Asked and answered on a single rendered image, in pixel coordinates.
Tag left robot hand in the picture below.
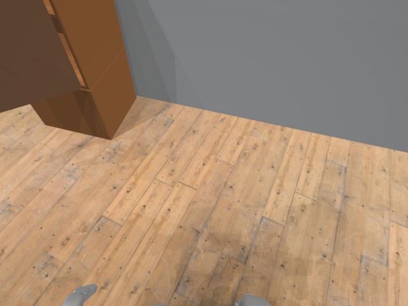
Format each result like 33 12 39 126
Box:
61 284 98 306

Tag cupboard door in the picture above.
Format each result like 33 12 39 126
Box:
0 0 82 113

